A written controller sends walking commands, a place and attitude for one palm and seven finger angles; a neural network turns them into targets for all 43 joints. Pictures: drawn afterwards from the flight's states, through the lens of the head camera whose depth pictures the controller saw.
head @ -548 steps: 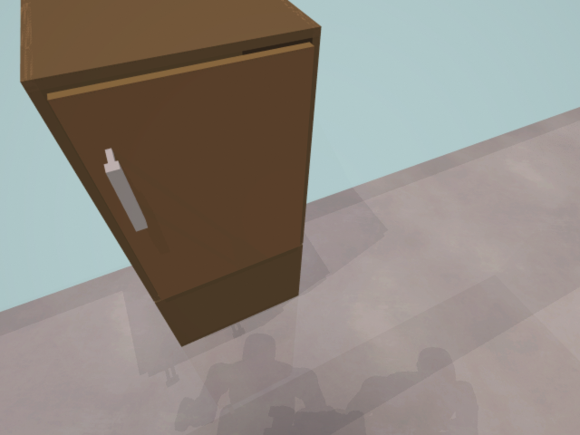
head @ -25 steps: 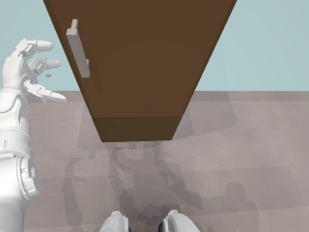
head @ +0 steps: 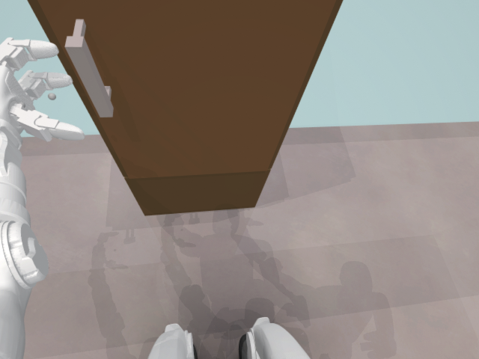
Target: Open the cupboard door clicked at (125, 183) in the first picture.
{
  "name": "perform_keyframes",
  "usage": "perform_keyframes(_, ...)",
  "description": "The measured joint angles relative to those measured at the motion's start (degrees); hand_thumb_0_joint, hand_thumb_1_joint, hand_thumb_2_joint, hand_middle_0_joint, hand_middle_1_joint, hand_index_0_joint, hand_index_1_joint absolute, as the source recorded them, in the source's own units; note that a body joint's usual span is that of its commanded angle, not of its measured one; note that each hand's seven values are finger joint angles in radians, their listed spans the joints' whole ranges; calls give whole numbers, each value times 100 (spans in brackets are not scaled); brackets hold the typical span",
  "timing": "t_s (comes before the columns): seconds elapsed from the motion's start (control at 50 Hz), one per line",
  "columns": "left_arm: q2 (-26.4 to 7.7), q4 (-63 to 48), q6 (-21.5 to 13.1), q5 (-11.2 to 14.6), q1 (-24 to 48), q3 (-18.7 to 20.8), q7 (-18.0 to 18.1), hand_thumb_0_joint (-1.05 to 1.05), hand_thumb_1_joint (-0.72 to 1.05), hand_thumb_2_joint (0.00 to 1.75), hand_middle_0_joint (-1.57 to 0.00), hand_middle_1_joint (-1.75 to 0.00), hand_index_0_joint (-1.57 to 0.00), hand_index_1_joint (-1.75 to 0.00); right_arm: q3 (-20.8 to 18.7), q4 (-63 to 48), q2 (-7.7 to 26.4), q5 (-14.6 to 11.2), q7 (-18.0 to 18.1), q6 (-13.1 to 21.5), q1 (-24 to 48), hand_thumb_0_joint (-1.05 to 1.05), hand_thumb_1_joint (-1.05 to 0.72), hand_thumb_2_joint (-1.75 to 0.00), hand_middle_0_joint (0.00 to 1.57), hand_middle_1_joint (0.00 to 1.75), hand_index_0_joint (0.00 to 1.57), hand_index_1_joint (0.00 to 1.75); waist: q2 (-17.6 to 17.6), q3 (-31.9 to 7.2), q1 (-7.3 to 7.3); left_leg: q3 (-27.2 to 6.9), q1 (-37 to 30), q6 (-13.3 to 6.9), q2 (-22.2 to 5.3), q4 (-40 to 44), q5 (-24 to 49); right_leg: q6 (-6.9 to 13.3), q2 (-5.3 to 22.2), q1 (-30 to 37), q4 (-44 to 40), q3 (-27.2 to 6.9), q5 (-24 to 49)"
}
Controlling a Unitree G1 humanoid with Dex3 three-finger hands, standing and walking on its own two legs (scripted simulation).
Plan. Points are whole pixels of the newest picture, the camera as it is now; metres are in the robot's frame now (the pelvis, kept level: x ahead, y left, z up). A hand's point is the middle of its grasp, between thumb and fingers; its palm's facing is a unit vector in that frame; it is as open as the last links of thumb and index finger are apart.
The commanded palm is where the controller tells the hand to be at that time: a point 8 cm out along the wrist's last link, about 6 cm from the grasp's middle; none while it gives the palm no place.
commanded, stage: move the hooked fingers beside the handle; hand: left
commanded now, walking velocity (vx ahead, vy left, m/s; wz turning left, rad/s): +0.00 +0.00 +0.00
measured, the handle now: (94, 72) +0.56 +0.19 +0.09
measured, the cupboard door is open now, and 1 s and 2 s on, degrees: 0 0 0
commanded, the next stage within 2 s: slide the fingers in behind the handle in 0.68 s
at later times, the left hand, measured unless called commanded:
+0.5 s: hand (40, 101) +0.50 +0.26 +0.09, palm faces +0.03 -1.00 -0.02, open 14.0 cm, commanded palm +0.49 +0.30 +0.08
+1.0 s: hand (51, 98) +0.51 +0.25 +0.08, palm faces -0.01 -1.00 +0.01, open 14.0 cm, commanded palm +0.49 +0.27 +0.08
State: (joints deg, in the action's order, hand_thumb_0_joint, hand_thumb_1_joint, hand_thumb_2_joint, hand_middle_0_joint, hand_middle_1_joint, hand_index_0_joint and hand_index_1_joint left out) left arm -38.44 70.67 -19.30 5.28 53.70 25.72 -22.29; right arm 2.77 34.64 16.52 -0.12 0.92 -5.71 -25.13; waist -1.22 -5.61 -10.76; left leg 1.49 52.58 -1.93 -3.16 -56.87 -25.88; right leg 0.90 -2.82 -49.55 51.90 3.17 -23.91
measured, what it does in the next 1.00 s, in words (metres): stands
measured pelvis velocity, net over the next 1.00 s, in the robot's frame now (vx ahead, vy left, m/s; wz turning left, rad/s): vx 0.00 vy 0.02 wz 0.00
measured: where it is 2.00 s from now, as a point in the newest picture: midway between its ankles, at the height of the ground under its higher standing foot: outside the picture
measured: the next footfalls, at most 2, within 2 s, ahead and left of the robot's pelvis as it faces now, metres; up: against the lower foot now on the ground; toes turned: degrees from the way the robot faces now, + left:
none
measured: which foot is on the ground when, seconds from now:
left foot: down 0.00-1.00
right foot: down 0.00-1.00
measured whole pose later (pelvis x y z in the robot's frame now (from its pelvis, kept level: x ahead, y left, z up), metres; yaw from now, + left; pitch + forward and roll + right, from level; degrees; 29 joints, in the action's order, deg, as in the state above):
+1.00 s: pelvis +0.00 +0.02 +0.00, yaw +0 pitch +22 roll -5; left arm -35.1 67.2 -19.2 6.0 53.1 24.1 -20.0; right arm 2.9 34.9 15.4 0.6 0.0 -6.0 -25.0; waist -1.4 -6.0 -10.9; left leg 1.2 53.9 -3.4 -2.5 -58.4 -26.8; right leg -0.6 -2.3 -49.8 51.5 3.3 -23.9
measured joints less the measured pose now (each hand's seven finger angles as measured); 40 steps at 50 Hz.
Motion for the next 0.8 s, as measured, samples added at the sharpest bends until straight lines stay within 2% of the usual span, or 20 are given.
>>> perform_keyframes(0.06,57,-21,44,26,-134,-2,-9,-1,-50,30,-30,-120,-30,-120,8,-22,-1,-12,7,-28,1,0,-90,-90,20,30,21,30,6,4,26,-4,-43,-1,2,27,-2,0,0,46,-30,2,-1)
perform_keyframes(0.22,143,-267,-243,26,-105,43,129,-2,-50,30,-31,-120,-30,-120,-14,35,-51,1,5,24,177,0,-90,-90,20,30,21,30,65,5,29,-79,-3,15,4,-48,-37,11,-4,54,-7,72,-33)
perform_keyframes(0.28,116,-120,-130,37,15,-103,79,-2,-50,30,-30,-120,-30,-120,-10,39,-44,-12,1,11,223,0,-90,-90,20,30,21,30,41,-12,33,-100,-21,5,18,-48,-45,2,7,90,-25,91,-41)
perform_keyframes(0.38,80,27,59,37,-26,-88,2,-1,-50,30,-30,-120,-30,-120,26,-72,-30,-16,11,-5,253,0,-90,-90,20,30,21,30,21,-29,22,-59,-42,-23,27,-23,-46,-24,17,95,-42,51,-33)
perform_keyframes(0.52,108,-212,-223,86,-241,106,21,-2,-50,30,-31,-120,-30,-120,30,-83,-71,-11,-17,4,229,0,-90,-90,20,30,21,30,59,-20,69,-25,-44,-44,17,-68,-79,-47,9,90,-9,14,-44)
perform_keyframes(0.66,-73,126,-22,60,120,-132,-63,-1,-50,30,-30,-120,-30,-120,76,6,-48,-25,32,17,252,0,-90,-90,20,30,21,30,60,47,23,-112,131,-73,61,-180,-77,-71,47,-17,43,101,-48)
perform_keyframes(0.8,6,-98,-146,88,157,-12,-50,-2,-50,30,-30,-120,-30,-120,41,72,-43,39,15,45,200,0,-90,-90,20,30,21,30,69,12,-30,-81,262,-105,51,-248,-99,-107,40,-144,73,68,-34)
